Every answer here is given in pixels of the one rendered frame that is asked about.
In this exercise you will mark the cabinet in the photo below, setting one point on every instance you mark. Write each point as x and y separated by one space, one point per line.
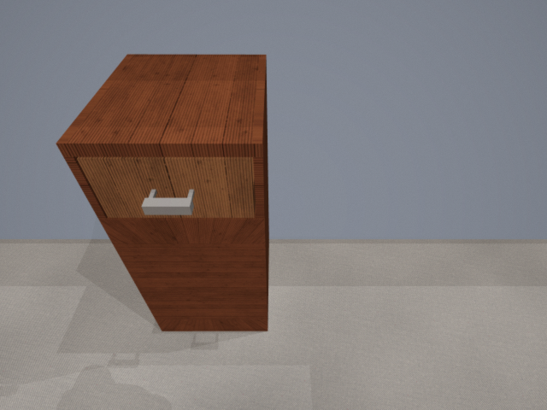
195 274

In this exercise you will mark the handle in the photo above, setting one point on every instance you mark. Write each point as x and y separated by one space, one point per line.
168 206

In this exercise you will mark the drawer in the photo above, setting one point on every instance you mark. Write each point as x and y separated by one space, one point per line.
224 186

